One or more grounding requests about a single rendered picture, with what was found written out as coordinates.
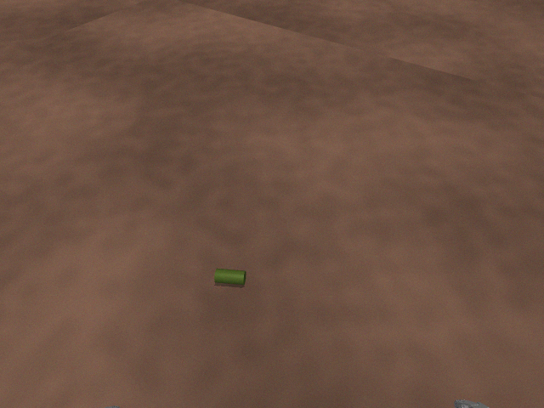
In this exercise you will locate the can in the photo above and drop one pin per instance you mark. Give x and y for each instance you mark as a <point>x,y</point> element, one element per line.
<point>230,276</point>

